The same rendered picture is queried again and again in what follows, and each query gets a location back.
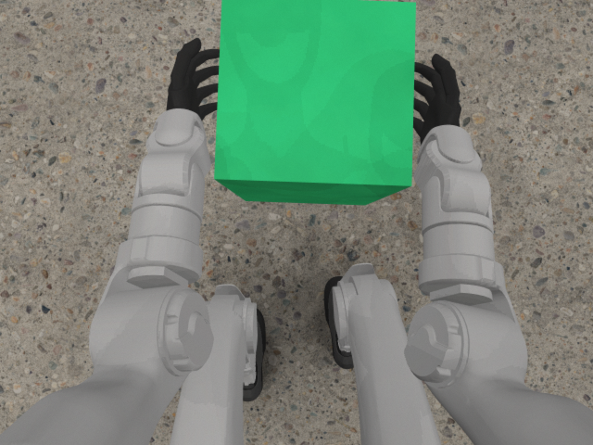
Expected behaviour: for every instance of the robot left forearm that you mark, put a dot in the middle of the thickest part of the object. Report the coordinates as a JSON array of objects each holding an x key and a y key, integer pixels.
[{"x": 162, "y": 248}]

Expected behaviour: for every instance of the robot right forearm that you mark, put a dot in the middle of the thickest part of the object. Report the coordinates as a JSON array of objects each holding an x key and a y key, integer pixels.
[{"x": 457, "y": 224}]

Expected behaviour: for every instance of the robot right thigh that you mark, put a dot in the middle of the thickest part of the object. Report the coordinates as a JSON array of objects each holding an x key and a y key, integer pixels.
[{"x": 393, "y": 406}]

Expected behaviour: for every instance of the carton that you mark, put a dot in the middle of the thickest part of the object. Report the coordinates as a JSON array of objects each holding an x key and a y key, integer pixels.
[{"x": 315, "y": 100}]

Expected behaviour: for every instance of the robot right hand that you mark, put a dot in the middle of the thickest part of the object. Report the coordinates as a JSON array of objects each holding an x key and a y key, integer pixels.
[{"x": 443, "y": 98}]

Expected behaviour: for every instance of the robot left upper arm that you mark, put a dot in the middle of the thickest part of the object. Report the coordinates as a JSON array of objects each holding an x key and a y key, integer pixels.
[{"x": 143, "y": 343}]

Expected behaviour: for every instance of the robot thigh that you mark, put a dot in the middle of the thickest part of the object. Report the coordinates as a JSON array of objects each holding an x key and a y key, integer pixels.
[
  {"x": 210, "y": 408},
  {"x": 393, "y": 406}
]

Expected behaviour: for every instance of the robot left thigh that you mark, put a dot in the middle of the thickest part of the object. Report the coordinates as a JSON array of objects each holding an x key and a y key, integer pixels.
[{"x": 210, "y": 408}]

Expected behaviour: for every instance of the robot left hand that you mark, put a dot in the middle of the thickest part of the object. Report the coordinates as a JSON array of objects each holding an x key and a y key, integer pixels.
[{"x": 182, "y": 92}]

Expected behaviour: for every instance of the robot right upper arm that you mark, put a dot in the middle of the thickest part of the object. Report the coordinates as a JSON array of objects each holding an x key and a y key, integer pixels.
[{"x": 474, "y": 362}]

